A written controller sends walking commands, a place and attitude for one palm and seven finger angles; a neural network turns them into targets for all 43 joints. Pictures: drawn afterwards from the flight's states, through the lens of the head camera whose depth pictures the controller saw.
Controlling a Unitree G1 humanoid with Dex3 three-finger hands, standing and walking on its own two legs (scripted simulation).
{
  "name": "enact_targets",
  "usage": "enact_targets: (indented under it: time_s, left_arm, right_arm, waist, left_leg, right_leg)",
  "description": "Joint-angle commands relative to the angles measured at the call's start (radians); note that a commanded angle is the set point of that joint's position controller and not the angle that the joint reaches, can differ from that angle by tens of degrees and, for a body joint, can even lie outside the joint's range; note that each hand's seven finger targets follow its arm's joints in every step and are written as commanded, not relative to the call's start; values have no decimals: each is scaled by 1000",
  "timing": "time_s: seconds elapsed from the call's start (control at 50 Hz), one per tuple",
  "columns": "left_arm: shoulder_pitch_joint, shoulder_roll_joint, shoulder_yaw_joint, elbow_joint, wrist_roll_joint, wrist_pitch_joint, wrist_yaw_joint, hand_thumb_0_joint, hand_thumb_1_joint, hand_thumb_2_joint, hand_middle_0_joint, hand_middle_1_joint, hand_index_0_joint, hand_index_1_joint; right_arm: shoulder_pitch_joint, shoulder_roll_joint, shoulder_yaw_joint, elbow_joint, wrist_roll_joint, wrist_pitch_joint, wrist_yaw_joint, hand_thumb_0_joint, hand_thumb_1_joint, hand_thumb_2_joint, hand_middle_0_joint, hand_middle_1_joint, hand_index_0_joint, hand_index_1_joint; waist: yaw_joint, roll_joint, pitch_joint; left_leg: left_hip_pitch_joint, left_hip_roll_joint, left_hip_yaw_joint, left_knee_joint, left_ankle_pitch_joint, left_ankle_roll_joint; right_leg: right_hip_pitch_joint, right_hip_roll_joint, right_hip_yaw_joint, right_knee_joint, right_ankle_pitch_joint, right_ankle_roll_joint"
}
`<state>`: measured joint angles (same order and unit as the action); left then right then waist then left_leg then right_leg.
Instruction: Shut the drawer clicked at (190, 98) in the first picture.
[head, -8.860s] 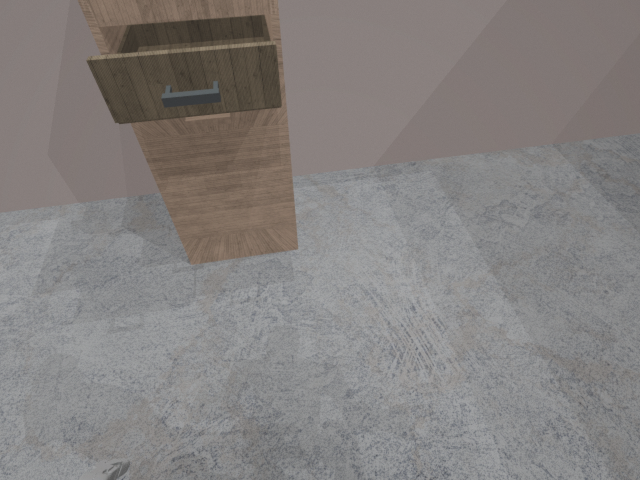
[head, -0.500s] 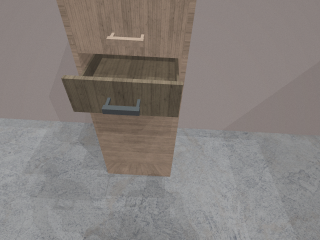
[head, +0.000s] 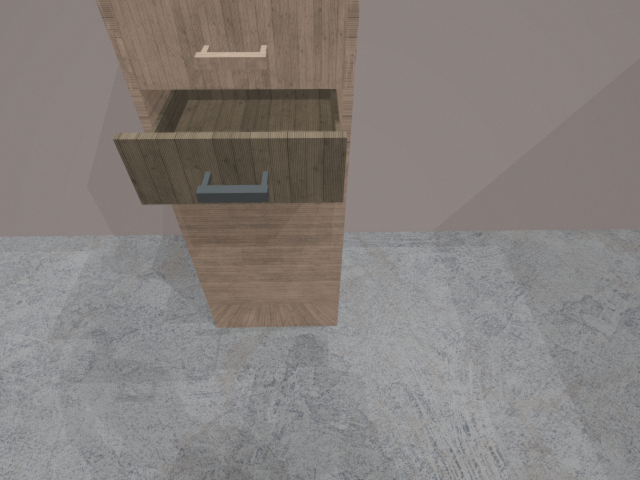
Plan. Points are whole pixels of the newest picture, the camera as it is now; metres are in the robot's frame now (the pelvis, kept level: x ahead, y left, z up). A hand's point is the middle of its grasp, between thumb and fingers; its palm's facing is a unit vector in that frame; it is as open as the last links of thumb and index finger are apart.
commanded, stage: come to a stop and stand still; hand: left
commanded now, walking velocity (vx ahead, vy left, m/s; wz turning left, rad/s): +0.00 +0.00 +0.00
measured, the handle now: (234, 185) +0.57 +0.18 +0.05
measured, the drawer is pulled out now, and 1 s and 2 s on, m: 0.17 0.17 0.17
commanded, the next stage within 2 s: look again from close up in 0.30 s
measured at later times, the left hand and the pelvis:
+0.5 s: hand out of the picture -0.07 +0.12 -0.18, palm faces +0.09 -0.99 -0.15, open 7.4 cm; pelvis -0.01 -0.03 +0.00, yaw +1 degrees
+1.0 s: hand out of the picture +0.01 +0.10 -0.18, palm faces +0.05 -0.99 -0.16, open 7.4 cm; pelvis +0.03 -0.05 +0.00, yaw +0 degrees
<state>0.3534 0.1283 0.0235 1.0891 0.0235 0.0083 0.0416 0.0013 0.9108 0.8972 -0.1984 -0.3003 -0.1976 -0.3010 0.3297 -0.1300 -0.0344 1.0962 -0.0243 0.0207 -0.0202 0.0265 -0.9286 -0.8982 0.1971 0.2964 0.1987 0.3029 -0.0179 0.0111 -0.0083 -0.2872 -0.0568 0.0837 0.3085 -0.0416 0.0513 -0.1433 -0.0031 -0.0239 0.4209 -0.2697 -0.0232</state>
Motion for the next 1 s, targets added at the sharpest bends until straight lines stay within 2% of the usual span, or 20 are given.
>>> enact_targets:
  time_s: [0.0,0.02,0.06,0.12,0.18,0.22,0.26,0.3,0.34,0.38,0.42,0.44,0.48,0.52,0.6,0.66,0.74,0.86,0.94,0.98]
  left_arm:
    - [36,78,1,-23,-9,-22,1,0,900,900,-200,-300,-200,-300]
    - [1,82,-1,-35,-9,-21,3,0,900,900,-200,-300,-200,-300]
    - [-30,78,-3,-45,-14,-21,4,0,900,900,-200,-300,-200,-300]
    - [-11,79,-5,-34,-13,-15,0,0,900,900,-200,-300,-200,-300]
    - [76,64,-2,-11,-11,-4,-4,0,900,900,-200,-300,-200,-300]
    - [172,45,2,12,-6,1,-4,0,900,900,-200,-300,-200,-300]
    - [249,29,6,38,-4,3,-5,0,900,900,-200,-300,-200,-300]
    - [269,19,7,39,-1,-1,-4,0,900,900,-200,-300,-200,-300]
    - [238,20,3,24,0,-15,-2,0,900,900,-200,-300,-200,-300]
    - [187,31,-1,8,-4,-30,-4,0,900,900,-200,-300,-200,-300]
    - [110,49,-1,-13,-6,-35,-1,0,900,900,-200,-300,-200,-300]
    - [64,44,-3,-25,-8,-35,2,0,900,900,-200,-300,-200,-300]
    - [30,42,-8,-29,-11,-35,3,0,900,900,-200,-300,-200,-300]
    - [45,43,-13,-23,-10,-34,1,0,900,900,-200,-300,-200,-300]
    - [122,41,-13,2,-9,-23,-2,0,900,900,-200,-300,-200,-300]
    - [160,37,-14,13,-9,-28,-3,0,900,900,-200,-300,-200,-300]
    - [136,38,-17,0,-12,-41,0,0,900,900,-200,-300,-200,-300]
    - [113,43,-18,-4,-14,-48,5,0,900,900,-200,-300,-200,-300]
    - [114,49,-17,-5,-14,-46,10,0,900,900,-200,-300,-200,-300]
    - [119,44,-18,2,-15,-46,9,0,900,900,-200,-300,-200,-300]
  right_arm:
    - [85,-55,0,-15,7,-8,-3,0,-900,-900,200,300,200,300]
    - [105,-50,3,-11,9,-1,-3,0,-900,-900,200,300,200,300]
    - [125,-46,8,1,9,1,-4,0,-900,-900,200,300,200,300]
    - [130,-50,12,4,8,2,-6,0,-900,-900,200,300,200,300]
    - [100,-73,9,-5,1,-3,-11,0,-900,-900,200,300,200,300]
    - [56,-102,1,-17,-3,-8,-14,0,-900,-900,200,300,200,300]
    - [12,-114,-8,-33,-1,-11,-14,0,-900,-900,200,300,200,300]
    - [0,-109,-12,-38,1,-10,-13,0,-900,-900,200,300,200,300]
    - [11,-87,-10,-34,3,-13,-11,0,-900,-900,200,300,200,300]
    - [34,-57,-2,-28,7,-16,-9,0,-900,-900,200,300,200,300]
    - [69,-34,2,-17,10,-9,-7,0,-900,-900,200,300,200,300]
    - [80,-29,6,-11,8,-8,-7,0,-900,-900,200,300,200,300]
    - [95,-25,14,2,10,-8,-7,0,-900,-900,200,300,200,300]
    - [87,-36,19,2,11,-12,-8,0,-900,-900,200,300,200,300]
    - [48,-63,24,-6,6,-18,-14,0,-900,-900,200,300,200,300]
    - [29,-69,23,-17,7,-28,-16,0,-900,-900,200,300,200,300]
    - [40,-64,26,-10,10,-38,-16,0,-900,-900,200,300,200,300]
    - [38,-60,34,10,12,-47,-17,0,-900,-900,200,300,200,300]
    - [27,-63,38,16,14,-47,-19,0,-900,-900,200,300,200,300]
    - [30,-64,41,24,12,-46,-19,0,-900,-900,200,300,200,300]
  waist:
    - [-33,-184,90]
    - [-49,-187,101]
    - [-57,-121,130]
    - [-47,-29,176]
    - [1,106,220]
    - [48,163,174]
    - [76,137,89]
    - [74,97,58]
    - [54,6,64]
    - [19,-62,64]
    - [-19,-152,75]
    - [-33,-146,99]
    - [-41,-110,132]
    - [-36,-52,159]
    - [14,85,208]
    - [33,43,143]
    - [19,-15,68]
    - [16,-36,57]
    - [20,-34,70]
    - [19,-30,79]
  left_leg:
    - [185,88,-112,150,-153,-46]
    - [192,85,-109,198,-162,-47]
    - [190,91,-111,235,-166,-48]
    - [134,109,-143,176,-251,-42]
    - [-59,165,-281,-59,-504,-12]
    - [-166,203,-349,-181,-611,10]
    - [-151,211,-329,-226,-592,7]
    - [-118,192,-280,-208,-537,-6]
    - [-56,157,-228,-130,-414,-19]
    - [45,114,-172,-8,-256,-30]
    - [136,92,-126,147,-163,-39]
    - [139,92,-121,192,-140,-41]
    - [137,104,-121,210,-138,-41]
    - [131,120,-135,167,-152,-38]
    - [-28,163,-243,-30,-355,-10]
    - [-29,166,-242,-51,-312,-3]
    - [67,156,-195,8,-145,-10]
    - [106,155,-160,48,14,-13]
    - [110,152,-148,61,49,-14]
    - [114,148,-145,59,15,-15]
  right_leg:
    - [-308,-164,173,-246,-265,-84]
    - [-345,-169,177,-259,-290,-85]
    - [-393,-160,166,-236,-307,-85]
    - [-410,-127,154,-176,-359,-77]
    - [-280,-42,101,-59,-328,-49]
    - [-113,-5,25,49,-191,-42]
    - [-31,7,-14,86,-143,-44]
    - [-15,0,-7,42,-128,-47]
    - [-61,-40,52,-47,-125,-55]
    - [-168,-100,136,-147,-195,-62]
    - [-287,-151,179,-232,-271,-72]
    - [-320,-161,181,-242,-265,-79]
    - [-348,-156,166,-231,-263,-80]
    - [-355,-135,156,-197,-256,-73]
    - [-231,-70,112,-109,-209,-46]
    - [-130,-76,93,-95,-94,-43]
    - [-105,-95,104,-113,-2,-43]
    - [-62,-106,105,-116,133,-30]
    - [-42,-108,99,-118,191,-20]
    - [-43,-105,98,-129,150,-21]
